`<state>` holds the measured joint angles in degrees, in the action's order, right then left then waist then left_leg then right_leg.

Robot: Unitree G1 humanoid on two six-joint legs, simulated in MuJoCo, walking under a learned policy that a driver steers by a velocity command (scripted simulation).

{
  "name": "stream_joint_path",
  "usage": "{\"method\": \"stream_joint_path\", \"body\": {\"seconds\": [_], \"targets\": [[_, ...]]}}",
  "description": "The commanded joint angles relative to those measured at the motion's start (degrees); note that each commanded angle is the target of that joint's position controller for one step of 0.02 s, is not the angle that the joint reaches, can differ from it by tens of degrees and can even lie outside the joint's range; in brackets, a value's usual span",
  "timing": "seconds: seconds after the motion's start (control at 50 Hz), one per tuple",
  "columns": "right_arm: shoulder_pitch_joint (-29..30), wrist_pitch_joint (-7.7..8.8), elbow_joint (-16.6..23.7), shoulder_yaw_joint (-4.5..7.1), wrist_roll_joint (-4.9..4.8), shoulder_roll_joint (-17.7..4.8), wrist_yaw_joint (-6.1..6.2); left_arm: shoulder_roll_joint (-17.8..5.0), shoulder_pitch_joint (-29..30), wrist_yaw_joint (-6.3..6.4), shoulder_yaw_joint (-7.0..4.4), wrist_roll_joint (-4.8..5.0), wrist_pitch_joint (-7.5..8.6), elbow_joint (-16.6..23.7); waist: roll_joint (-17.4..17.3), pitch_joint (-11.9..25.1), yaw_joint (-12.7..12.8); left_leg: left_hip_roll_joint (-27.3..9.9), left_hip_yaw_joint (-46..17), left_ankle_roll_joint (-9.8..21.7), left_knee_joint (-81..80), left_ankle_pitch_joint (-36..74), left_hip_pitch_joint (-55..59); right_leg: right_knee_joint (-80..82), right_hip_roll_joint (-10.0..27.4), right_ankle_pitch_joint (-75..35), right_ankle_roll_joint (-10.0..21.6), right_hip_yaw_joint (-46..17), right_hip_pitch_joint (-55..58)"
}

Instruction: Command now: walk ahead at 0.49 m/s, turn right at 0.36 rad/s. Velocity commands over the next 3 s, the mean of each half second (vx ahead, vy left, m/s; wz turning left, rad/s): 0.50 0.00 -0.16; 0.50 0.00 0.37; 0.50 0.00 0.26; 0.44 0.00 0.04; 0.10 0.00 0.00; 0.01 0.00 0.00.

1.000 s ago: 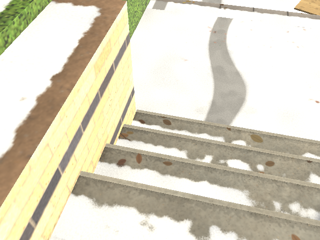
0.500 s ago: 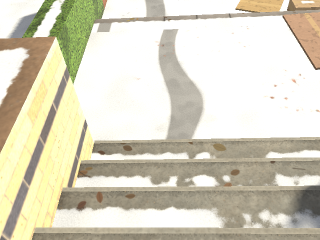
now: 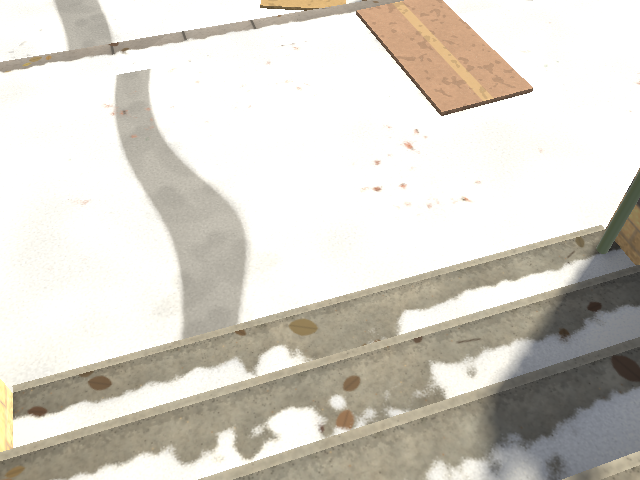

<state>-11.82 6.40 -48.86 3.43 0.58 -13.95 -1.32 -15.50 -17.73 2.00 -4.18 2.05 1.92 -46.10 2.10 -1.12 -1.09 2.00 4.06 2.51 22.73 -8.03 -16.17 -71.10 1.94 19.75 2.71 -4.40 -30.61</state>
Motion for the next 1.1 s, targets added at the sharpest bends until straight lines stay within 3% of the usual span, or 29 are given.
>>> {"method": "stream_joint_path", "body": {"seconds": [0.02, 0.12, 0.22, 0.26, 0.28, 0.3, 0.32, 0.34, 0.36, 0.38, 0.4, 0.44, 0.5, 0.56, 0.64, 0.74, 0.78, 0.86, 0.88, 0.9, 0.92, 0.94, 0.96, 0.98, 1.0, 1.02, 1.06, 1.08, 1.1], "targets": [[-0.8, 1.33, 0.6, 1.17, -0.26, -5.4, -0.71, -0.5, -4.9, 0.17, -0.36, -0.49, -0.52, 2.7, -5.3, 0.0, 2.3, -16.2, -15.7, 12.1, -14.2, 1.7, 2.4, 5.0, 4.5, -3.5, 0.5, -3.4, -5.0], [-2.3, 0.33, -1.5, 1.81, -0.94, -8.9, 0.5, -0.9, 6.2, -1.32, 0.85, -1.9, 1.35, 6.9, -4.0, -0.5, 0.2, -14.3, -8.0, 10.8, -14.3, 9.6, 4.9, 26.6, 5.7, -18.3, 0.3, 0.2, -5.1], [-7.4, -1.44, -4.2, 1.73, -1.76, -10.6, 0.45, -1.9, 12.3, -2.68, 0.99, -0.88, 1.45, 8.9, -6.8, -0.5, -2.3, -14.6, -5.3, 9.9, -9.9, 10.9, 6.1, 31.6, 2.4, -16.1, -0.2, 5.4, 1.7], [-7.9, -2.36, -4.7, 1.83, -2.55, -11.4, 0.56, -2.4, 10.9, -2.99, 0.66, -0.88, 1.6, 9.2, -7.2, -0.9, -0.9, -16.6, -6.8, 9.5, -6.6, 10.7, 9.0, 34.6, 1.3, -10.6, 1.2, 6.4, 3.5], [-5.1, -2.26, -4.4, 1.92, -2.27, -11.8, 0.91, -4.5, 3.1, -3.33, -0.57, -1.06, 1.96, 7.0, -8.6, 1.9, 3.8, -18.4, -6.6, 8.5, -0.6, 18.6, 8.0, 33.8, 2.7, -16.2, 2.7, 3.2, 11.3], [-4.0, -2.74, -3.9, 1.18, -2.63, -9.9, 1.04, -6.4, -4.1, -3.18, -1.89, -1.38, 1.85, 4.6, -4.5, 5.9, 7.2, -12.4, -2.2, 6.3, 10.0, 20.8, 6.9, 41.5, -1.4, -11.7, 4.1, 7.7, 19.9], [-6.3, -2.52, -3.2, -0.02, -1.17, -6.7, 1.09, -11.6, -11.9, -2.45, -3.49, -1.98, 1.71, 3.4, 5.1, 12.1, 8.7, -8.3, 0.7, 3.2, 31.2, 6.8, -4.4, 43.5, 10.2, -15.5, 8.6, -7.1, 35.5], [-12.8, -1.23, -2.3, -1.45, -1.16, -1.5, 0.37, -14.3, -12.2, -3.08, -3.24, -1.25, 1.79, 3.9, 16.9, 15.2, 4.4, 0.2, -3.9, 1.4, 47.1, -24.6, -24.2, 48.9, 18.9, -14.1, 17.2, -28.0, 46.5], [-10.9, -0.41, -2.7, 0.29, -3.1, -7.5, 0.09, -9.8, -13.1, -3.96, -2.43, -0.81, 1.99, 3.0, 11.4, 13.0, 6.2, -1.6, -9.6, 2.3, 51.9, -23.9, -30.1, 53.3, 18.8, -5.8, 17.8, -30.9, 42.4], [-7.0, -0.57, -1.2, 1.28, -4.27, -10.2, 0.28, -7.6, -9.2, -4.38, -1.7, -0.9, 2.11, 3.6, 7.3, 6.9, 4.9, -4.1, -8.9, 3.0, 53.0, -19.7, -31.5, 54.0, 17.3, -5.2, 16.1, -24.8, 36.2], [-5.7, -1.24, -0.9, 1.48, -3.85, -9.5, 0.92, -5.1, -4.4, -4.57, -0.76, -0.59, 2.28, 4.4, 3.1, 4.2, 3.0, -6.2, -8.7, 2.6, 50.4, -15.5, -28.9, 54.9, 15.5, -8.0, 14.7, -19.6, 29.5], [-6.9, -2.98, -0.9, 1.57, -2.0, -6.8, 1.38, -2.8, 0.1, -4.33, -0.04, -0.64, 3.02, 4.5, 2.2, 2.2, -0.3, -9.7, -9.9, 1.2, 42.9, -10.4, -22.5, 57.7, 12.8, -8.9, 12.8, -13.8, 20.7], [-9.0, -3.99, -2.2, 1.54, -1.51, -4.8, 1.13, -5.0, -2.7, -3.39, -0.98, -2.77, 4.09, 1.6, -0.6, 2.8, -1.1, -8.7, -11.0, 0.1, 41.0, 0.0, -22.1, 56.0, 12.8, -18.3, 13.4, -9.4, 19.5], [-3.3, -3.54, -0.2, 2.54, -2.22, -6.3, 0.72, -4.5, -5.0, -1.42, -0.98, -1.87, 5.4, -0.5, 2.1, 0.9, 0.2, -7.5, -17.2, 1.6, 30.5, 12.4, -29.4, 53.2, 12.3, -17.8, 8.5, -4.8, 24.0], [0.1, -4.17, 1.7, 1.48, 0.55, -2.2, -0.61, -3.6, -5.5, 1.23, -0.23, -2.41, 4.81, -2.0, 1.7, 0.5, 1.0, -3.0, -11.2, 1.0, 17.8, 39.2, -13.8, 45.1, 7.7, -10.4, 5.7, 7.0, 8.0], [4.8, -6.57, 4.7, 0.8, 0.05, -1.8, -2.21, -3.3, -10.3, 0.74, 0.17, -2.23, 3.69, -3.6, 0.7, -3.6, 4.8, -3.0, -10.3, 2.3, 18.8, 33.2, -21.3, 30.5, 12.5, -3.0, 6.0, 4.1, 10.8], [10.1, -6.32, 7.2, 0.18, -1.45, -1.0, -2.85, -4.1, -11.3, 1.46, -0.18, -1.65, 2.47, -3.8, 1.7, -6.2, 7.9, -4.9, -10.8, 1.0, 11.5, 25.8, -28.0, 25.4, 15.0, -4.1, 5.1, 1.3, 18.0], [0.2, -6.45, 3.1, 1.72, -2.14, -3.6, -2.21, -4.8, -8.0, 0.76, -0.26, -0.47, 1.35, -3.4, 0.8, -4.4, 3.7, -3.2, -1.4, 2.6, 4.0, 10.6, -10.1, 7.7, 14.9, -23.2, 2.1, 5.2, 13.0], [-11.6, -6.41, -0.5, 3.69, -1.21, -6.1, -1.64, -8.1, -6.8, 0.0, -1.25, -1.37, 2.25, -5.5, -0.4, 5.2, -4.0, 1.5, 4.2, 4.6, 7.8, 23.2, 15.8, -6.6, 11.4, -33.6, 2.2, 8.9, 5.0], [-21.5, -5.7, -3.0, 3.82, -0.91, -8.4, -1.4, -7.4, -2.0, 0.22, -1.02, -0.11, 3.43, -3.7, -9.6, 4.5, -10.8, -3.3, -3.2, 10.1, -2.2, 33.6, 23.2, -37.1, 4.9, -13.5, -1.3, 12.1, -2.9], [-20.2, -4.62, -3.0, 2.88, -0.34, -12.6, -1.95, 0.0, -13.5, -0.85, 0.99, -1.19, 5.13, -3.2, -24.5, 11.9, -2.2, -13.1, -19.4, 18.0, 20.5, 56.3, 41.4, -56.5, -0.2, 30.7, -3.8, 5.2, -26.1], [-21.9, -5.03, -1.4, 2.49, -2.21, -8.7, -2.25, -3.5, -10.5, -1.7, 0.89, -0.88, 6.21, -0.9, -18.0, 17.9, -4.7, -16.9, -26.5, 22.0, 15.8, 52.6, 40.4, -53.2, 0.8, 26.3, -3.7, 0.0, -28.6], [-20.7, -5.53, -1.7, 2.7, -3.2, -9.5, -1.73, -5.6, -4.8, -1.14, 0.24, 0.71, 6.17, 3.4, -13.5, 18.0, -4.5, -20.6, -36.0, 24.7, 6.3, 30.5, 37.2, -50.3, 0.4, 20.6, -4.3, -0.7, -33.9], [-16.7, -5.69, -1.7, 3.34, -3.04, -12.2, -0.98, -4.6, 1.0, 0.13, 0.46, 2.27, 5.79, 5.8, -3.8, 11.1, -2.0, -22.6, -46.0, 23.6, 1.3, -0.6, 29.0, -40.1, 3.0, 13.5, -3.7, -1.1, -39.2], [-9.7, -4.88, 0.7, 1.84, -2.29, -8.2, -0.8, -5.6, 4.3, 1.26, -0.07, 1.58, 4.84, 5.9, 0.7, 3.7, 0.6, -22.6, -48.4, 21.6, 1.5, -3.9, 18.0, -34.5, 4.9, 9.1, -3.6, -3.0, -38.4], [-4.7, -3.46, 2.7, -0.28, -1.18, -2.9, -0.45, -6.0, 1.6, 1.31, -0.55, 0.76, 4.03, 4.7, 2.1, 0.5, 4.3, -19.1, -41.4, 17.9, 4.2, 0.2, 7.3, -22.0, 6.4, -2.2, -2.8, -5.7, -33.7], [-0.5, -2.74, 4.7, -0.16, -1.45, -4.5, 1.2, -4.3, 1.2, 1.39, -0.53, -3.27, 3.18, 5.0, -0.9, -2.7, 6.2, -11.1, -28.1, 14.3, 3.1, 10.1, -9.7, -1.0, 6.4, -11.2, -5.0, -2.8, -21.4], [-2.5, -3.14, 3.1, 0.82, -0.82, -6.5, 2.4, -1.3, 1.2, 1.04, 0.25, -5.22, 2.97, 4.9, -5.8, 0.3, 5.5, -8.3, -24.2, 13.7, 4.1, 16.7, -12.6, 5.4, 5.0, -17.4, -5.6, 0.2, -13.0], [-5.8, -3.41, 1.3, 1.0, 0.31, -6.8, 3.03, -0.1, -4.6, 0.08, 0.39, -4.73, 3.2, 1.6, -8.1, 4.6, 5.8, -8.6, -23.7, 13.8, 6.8, 22.6, -10.8, 3.0, 4.7, -24.9, -5.6, -0.6, -8.5]]}}
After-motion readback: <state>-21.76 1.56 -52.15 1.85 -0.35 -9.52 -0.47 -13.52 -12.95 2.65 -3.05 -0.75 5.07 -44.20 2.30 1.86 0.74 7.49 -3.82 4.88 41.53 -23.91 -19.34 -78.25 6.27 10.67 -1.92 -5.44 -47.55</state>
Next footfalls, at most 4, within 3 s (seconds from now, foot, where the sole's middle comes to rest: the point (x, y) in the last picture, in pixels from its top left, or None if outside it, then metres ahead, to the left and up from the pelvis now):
0.30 right None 0.28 -0.16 -0.78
0.88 left None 0.50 0.07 -0.94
1.38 right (349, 386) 0.85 -0.07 -1.10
1.94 left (246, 352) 1.05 0.24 -1.26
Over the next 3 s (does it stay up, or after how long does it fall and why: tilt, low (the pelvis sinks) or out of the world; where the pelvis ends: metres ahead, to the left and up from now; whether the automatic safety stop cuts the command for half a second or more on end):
stays up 1.08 0.15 -0.48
